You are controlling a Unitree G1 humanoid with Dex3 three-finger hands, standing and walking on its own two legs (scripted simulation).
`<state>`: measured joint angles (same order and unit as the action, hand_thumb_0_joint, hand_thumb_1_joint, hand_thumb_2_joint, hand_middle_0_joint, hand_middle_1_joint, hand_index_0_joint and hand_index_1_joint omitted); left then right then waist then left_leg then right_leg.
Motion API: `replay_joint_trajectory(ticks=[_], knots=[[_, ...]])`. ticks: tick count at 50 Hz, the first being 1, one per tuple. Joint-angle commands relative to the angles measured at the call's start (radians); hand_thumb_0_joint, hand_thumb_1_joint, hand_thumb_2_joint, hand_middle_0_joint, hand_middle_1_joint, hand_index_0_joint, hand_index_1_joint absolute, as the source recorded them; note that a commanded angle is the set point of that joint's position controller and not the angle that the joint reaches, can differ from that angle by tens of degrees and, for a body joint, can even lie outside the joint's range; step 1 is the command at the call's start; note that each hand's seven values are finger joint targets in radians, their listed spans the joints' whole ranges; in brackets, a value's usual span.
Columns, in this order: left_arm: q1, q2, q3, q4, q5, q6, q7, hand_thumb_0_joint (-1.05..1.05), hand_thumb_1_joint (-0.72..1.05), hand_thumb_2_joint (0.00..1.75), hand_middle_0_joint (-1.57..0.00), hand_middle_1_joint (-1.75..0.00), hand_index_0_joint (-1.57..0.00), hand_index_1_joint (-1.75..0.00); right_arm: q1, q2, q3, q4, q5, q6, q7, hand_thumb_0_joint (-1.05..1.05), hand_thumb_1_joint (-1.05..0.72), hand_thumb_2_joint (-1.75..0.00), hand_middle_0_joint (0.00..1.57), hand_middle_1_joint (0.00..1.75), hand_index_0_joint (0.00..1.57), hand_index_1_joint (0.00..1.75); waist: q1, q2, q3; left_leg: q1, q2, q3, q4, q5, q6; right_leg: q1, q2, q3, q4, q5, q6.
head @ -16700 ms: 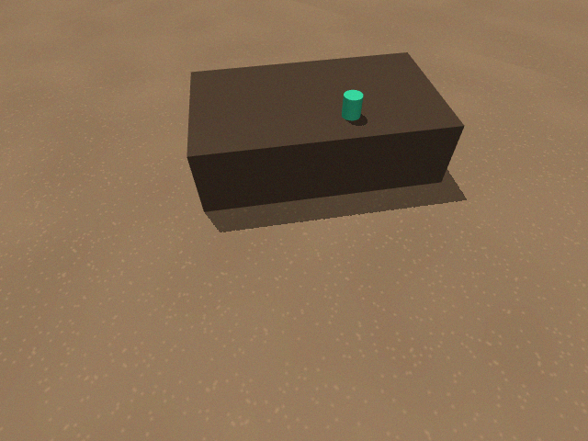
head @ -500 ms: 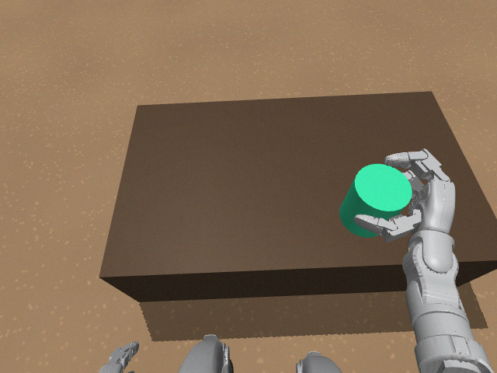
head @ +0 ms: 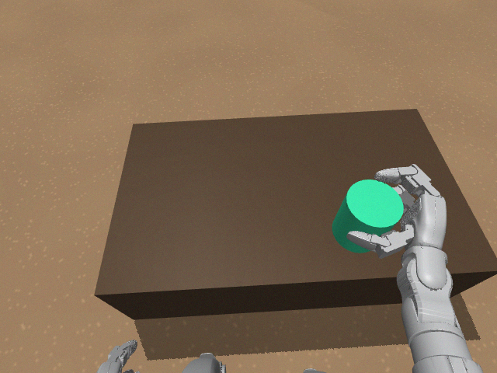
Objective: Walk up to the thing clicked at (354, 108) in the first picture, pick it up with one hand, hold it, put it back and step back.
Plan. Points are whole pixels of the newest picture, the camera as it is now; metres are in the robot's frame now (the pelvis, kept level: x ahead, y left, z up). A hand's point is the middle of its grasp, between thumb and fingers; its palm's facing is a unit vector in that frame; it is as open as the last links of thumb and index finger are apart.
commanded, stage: hold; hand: right
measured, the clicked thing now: (364, 217) +0.35 -0.16 +0.03
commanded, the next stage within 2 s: none
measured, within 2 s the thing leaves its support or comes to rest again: neither
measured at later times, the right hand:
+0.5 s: hand (387, 215) +0.34 -0.18 +0.06, palm faces +0.24 +0.97 +0.00, open 11.6 cm
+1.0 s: hand (389, 215) +0.33 -0.18 +0.07, palm faces +0.24 +0.97 +0.00, open 11.6 cm
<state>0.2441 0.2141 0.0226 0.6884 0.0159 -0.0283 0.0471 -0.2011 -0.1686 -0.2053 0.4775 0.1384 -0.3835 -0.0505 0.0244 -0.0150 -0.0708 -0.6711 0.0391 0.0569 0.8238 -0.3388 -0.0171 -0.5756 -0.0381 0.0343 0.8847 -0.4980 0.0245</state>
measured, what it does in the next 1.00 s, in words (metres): stands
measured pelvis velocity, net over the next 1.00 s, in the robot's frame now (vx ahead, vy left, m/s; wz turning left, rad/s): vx -0.01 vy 0.00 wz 0.00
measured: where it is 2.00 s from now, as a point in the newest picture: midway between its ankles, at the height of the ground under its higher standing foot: outside the picture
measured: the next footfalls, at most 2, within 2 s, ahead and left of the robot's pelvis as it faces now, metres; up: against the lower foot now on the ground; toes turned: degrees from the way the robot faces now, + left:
none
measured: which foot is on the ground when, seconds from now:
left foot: down 0.00-1.00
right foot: down 0.00-1.00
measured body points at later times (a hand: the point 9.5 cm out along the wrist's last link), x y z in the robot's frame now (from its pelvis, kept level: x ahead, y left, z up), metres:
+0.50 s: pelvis +0.00 +0.00 +0.01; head +0.04 -0.01 +0.45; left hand +0.12 +0.24 -0.11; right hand +0.32 -0.24 +0.07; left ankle +0.04 +0.13 -0.70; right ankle -0.04 -0.13 -0.70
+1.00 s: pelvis -0.01 +0.00 +0.01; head +0.04 -0.01 +0.46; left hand +0.12 +0.24 -0.10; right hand +0.31 -0.23 +0.07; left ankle +0.04 +0.13 -0.70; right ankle -0.04 -0.13 -0.70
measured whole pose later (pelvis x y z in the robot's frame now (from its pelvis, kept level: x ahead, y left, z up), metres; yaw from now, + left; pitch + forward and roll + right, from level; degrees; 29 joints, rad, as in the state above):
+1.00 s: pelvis -0.01 +0.00 +0.01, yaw +0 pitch +7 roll +1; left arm 0.23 0.20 0.01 0.68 0.01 -0.04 0.06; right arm -0.13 -0.15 -0.16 0.38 0.13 -0.33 -0.08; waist 0.01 -0.01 -0.05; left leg -0.57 0.04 0.05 0.75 -0.30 -0.02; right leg -0.48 -0.03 0.03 0.82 -0.46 0.02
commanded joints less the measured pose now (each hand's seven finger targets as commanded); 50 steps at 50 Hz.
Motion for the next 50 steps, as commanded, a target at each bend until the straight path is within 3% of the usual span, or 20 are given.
replay_joint_trajectory(ticks=[1, 4, 7, 10, 14, 18, 19, 20, 23, 28, 29, 31, 32, 33, 37, 38, 39, 44, 45, 50], knots=[[0.006, 0.136, 0.042, -0.118, -0.004, -0.039, 0.011, 0.00, 0.89, 0.89, -0.20, -0.29, -0.20, -0.29, -0.252, -0.125, -0.027, -0.240, 0.004, -0.068, -0.006, 0.00, -0.01, -1.24, 1.20, 1.37, 1.25, 1.37, -0.003, 0.007, -0.269, 0.288, -0.029, -0.004, -0.087, 0.250, 0.025, 0.035, 0.027, -0.023, -0.144, 0.337, -0.018], [0.018, 0.152, 0.056, -0.114, -0.003, -0.038, 0.012, 0.00, 0.90, 0.89, -0.20, -0.30, -0.20, -0.30, -0.245, -0.111, -0.017, -0.235, 0.001, -0.063, -0.005, 0.00, 0.08, -1.26, 1.21, 1.40, 1.27, 1.40, 0.009, 0.002, -0.300, 0.287, -0.032, -0.001, -0.076, 0.289, 0.028, 0.069, 0.023, -0.017, -0.140, 0.399, -0.012], [0.021, 0.145, 0.053, -0.120, -0.002, -0.036, 0.013, 0.00, 0.89, 0.89, -0.20, -0.30, -0.20, -0.30, -0.223, -0.126, -0.034, -0.271, 0.001, -0.061, -0.013, 0.00, 0.10, -1.25, 1.20, 1.39, 1.26, 1.39, -0.007, -0.003, -0.335, 0.330, -0.026, -0.008, -0.078, 0.336, 0.028, 0.084, 0.028, -0.024, -0.134, 0.428, -0.012], [0.008, 0.131, 0.040, -0.122, -0.004, -0.033, 0.012, 0.00, 0.90, 0.89, -0.20, -0.30, -0.20, -0.30, -0.214, -0.112, -0.022, -0.253, 0.002, -0.055, -0.016, 0.00, 0.10, -1.25, 1.20, 1.39, 1.26, 1.39, -0.006, 0.013, -0.255, 0.307, -0.027, -0.002, -0.095, 0.290, 0.025, 0.051, 0.028, -0.025, -0.150, 0.380, -0.016], [-0.007, 0.137, 0.043, -0.129, -0.004, -0.034, 0.013, 0.00, 0.90, 0.89, -0.20, -0.30, -0.20, -0.30, -0.249, -0.104, 0.002, -0.300, -0.003, -0.059, -0.017, 0.00, 0.07, -1.27, 1.21, 1.41, 1.27, 1.41, -0.001, -0.014, -0.254, 0.284, -0.030, -0.003, -0.100, 0.243, 0.027, 0.071, 0.025, -0.021, -0.164, 0.345, -0.013], [0.000, 0.136, 0.046, -0.127, -0.003, -0.035, 0.013, 0.00, 0.90, 0.89, -0.20, -0.30, -0.20, -0.30, -0.199, -0.104, -0.003, -0.282, -0.006, -0.052, -0.021, 0.00, 0.07, -1.27, 1.21, 1.40, 1.27, 1.40, -0.012, -0.004, -0.269, 0.314, -0.028, -0.001, -0.098, 0.280, 0.026, 0.078, 0.027, -0.022, -0.160, 0.384, -0.011], [-0.004, 0.126, 0.039, -0.137, -0.004, -0.035, 0.011, 0.00, 0.89, 0.89, -0.20, -0.30, -0.20, -0.30, -0.205, -0.107, -0.004, -0.340, -0.001, -0.054, -0.023, 0.00, 0.05, -1.27, 1.22, 1.41, 1.28, 1.41, -0.020, -0.013, -0.295, 0.344, -0.025, -0.005, -0.106, 0.294, 0.025, 0.088, 0.030, -0.026, -0.162, 0.383, -0.013], [-0.007, 0.125, 0.037, -0.133, -0.005, -0.035, 0.014, 0.00, 0.90, 0.88, -0.20, -0.30, -0.20, -0.29, -0.207, -0.099, -0.004, -0.288, -0.001, -0.046, -0.022, 0.00, 0.07, -1.26, 1.22, 1.40, 1.28, 1.40, -0.007, 0.017, -0.262, 0.325, -0.027, -0.004, -0.113, 0.266, 0.022, 0.067, 0.030, -0.027, -0.164, 0.349, -0.018], [-0.027, 0.123, 0.032, -0.139, -0.008, -0.037, 0.016, 0.00, 0.90, 0.89, -0.20, -0.30, -0.20, -0.29, -0.203, -0.110, -0.012, -0.308, 0.001, -0.040, -0.028, 0.00, 0.05, -1.28, 1.23, 1.42, 1.29, 1.42, -0.012, 0.016, -0.227, 0.321, -0.026, -0.008, -0.133, 0.210, 0.019, 0.054, 0.031, -0.031, -0.179, 0.281, -0.024], [-0.024, 0.131, 0.037, -0.141, -0.008, -0.040, 0.017, 0.00, 0.90, 0.88, -0.20, -0.30, -0.20, -0.29, -0.172, -0.099, 0.005, -0.329, -0.002, -0.030, -0.027, 0.00, 0.04, -1.27, 1.23, 1.41, 1.29, 1.41, -0.016, -0.001, -0.233, 0.329, -0.027, -0.002, -0.132, 0.229, 0.023, 0.073, 0.029, -0.027, -0.193, 0.316, -0.017], [-0.021, 0.135, 0.039, -0.135, -0.007, -0.040, 0.018, 0.00, 0.90, 0.88, -0.19, -0.30, -0.20, -0.29, -0.182, -0.109, -0.010, -0.300, -0.003, -0.029, -0.030, 0.00, 0.04, -1.26, 1.23, 1.40, 1.28, 1.40, -0.009, -0.001, -0.227, 0.314, -0.031, 0.001, -0.127, 0.227, 0.024, 0.075, 0.025, -0.022, -0.195, 0.325, -0.015], [-0.021, 0.130, 0.038, -0.141, -0.007, -0.043, 0.015, 0.00, 0.90, 0.89, -0.20, -0.30, -0.20, -0.29, -0.203, -0.103, 0.005, -0.339, -0.003, -0.032, -0.029, 0.00, 0.03, -1.26, 1.23, 1.41, 1.29, 1.41, -0.009, -0.013, -0.247, 0.322, -0.031, 0.003, -0.126, 0.231, 0.025, 0.094, 0.024, -0.019, -0.198, 0.331, -0.012], [-0.023, 0.121, 0.032, -0.137, -0.006, -0.045, 0.015, 0.00, 0.90, 0.89, -0.20, -0.30, -0.20, -0.29, -0.206, -0.070, 0.037, -0.348, -0.003, -0.034, -0.029, 0.00, 0.02, -1.27, 1.23, 1.41, 1.29, 1.41, -0.006, -0.017, -0.238, 0.314, -0.032, 0.006, -0.120, 0.233, 0.026, 0.098, 0.021, -0.014, -0.199, 0.342, -0.009], [-0.022, 0.110, 0.025, -0.139, -0.007, -0.044, 0.015, 0.00, 0.90, 0.89, -0.20, -0.30, -0.20, -0.29, -0.208, -0.097, 0.009, -0.357, 0.000, -0.038, -0.032, 0.00, 0.03, -1.28, 1.24, 1.42, 1.29, 1.42, -0.014, -0.022, -0.256, 0.338, -0.027, -0.001, -0.125, 0.249, 0.026, 0.101, 0.026, -0.023, -0.191, 0.346, -0.011], [-0.035, 0.113, 0.027, -0.136, -0.006, -0.052, 0.020, 0.00, 0.90, 0.89, -0.20, -0.30, -0.20, -0.30, -0.193, -0.077, 0.032, -0.337, -0.002, -0.028, -0.032, 0.00, 0.05, -1.29, 1.24, 1.44, 1.30, 1.44, -0.009, 0.011, -0.213, 0.334, -0.026, -0.003, -0.146, 0.207, 0.019, 0.076, 0.030, -0.027, -0.199, 0.281, -0.021], [-0.032, 0.119, 0.031, -0.131, -0.006, -0.052, 0.021, 0.00, 0.90, 0.89, -0.20, -0.30, -0.20, -0.29, -0.196, -0.085, 0.014, -0.310, -0.003, -0.026, -0.034, 0.00, 0.06, -1.28, 1.23, 1.42, 1.29, 1.42, -0.005, 0.028, -0.220, 0.328, -0.027, -0.003, -0.145, 0.202, 0.019, 0.077, 0.028, -0.024, -0.197, 0.280, -0.022], [-0.033, 0.115, 0.028, -0.134, -0.007, -0.051, 0.021, 0.00, 0.90, 0.89, -0.20, -0.30, -0.20, -0.29, -0.196, -0.107, -0.004, -0.338, -0.006, -0.025, -0.037, 0.00, 0.05, -1.28, 1.23, 1.42, 1.29, 1.42, -0.015, 0.014, -0.243, 0.343, -0.024, -0.006, -0.148, 0.213, 0.019, 0.084, 0.030, -0.026, -0.196, 0.289, -0.022], [-0.025, 0.113, 0.027, -0.129, -0.006, -0.052, 0.021, 0.00, 0.90, 0.89, -0.20, -0.30, -0.20, -0.29, -0.207, -0.085, 0.024, -0.327, -0.008, -0.018, -0.032, 0.00, 0.04, -1.26, 1.23, 1.41, 1.29, 1.41, -0.008, 0.002, -0.244, 0.340, -0.026, -0.001, -0.136, 0.247, 0.023, 0.098, 0.028, -0.023, -0.195, 0.339, -0.015], [-0.031, 0.117, 0.029, -0.133, -0.006, -0.052, 0.021, 0.00, 0.90, 0.89, -0.19, -0.30, -0.20, -0.29, -0.197, -0.099, 0.011, -0.343, -0.007, -0.017, -0.034, 0.00, 0.03, -1.27, 1.24, 1.42, 1.30, 1.42, -0.020, -0.006, -0.237, 0.349, -0.025, -0.001, -0.138, 0.249, 0.022, 0.098, 0.028, -0.024, -0.200, 0.339, -0.014], [-0.028, 0.125, 0.036, -0.128, -0.005, -0.052, 0.022, 0.00, 0.90, 0.89, -0.20, -0.30, -0.20, -0.30, -0.183, -0.107, -0.011, -0.314, -0.004, -0.014, -0.039, 0.00, 0.06, -1.27, 1.24, 1.42, 1.29, 1.42, -0.016, -0.006, -0.234, 0.345, -0.026, -0.002, -0.142, 0.252, 0.022, 0.096, 0.029, -0.025, -0.199, 0.346, -0.015]])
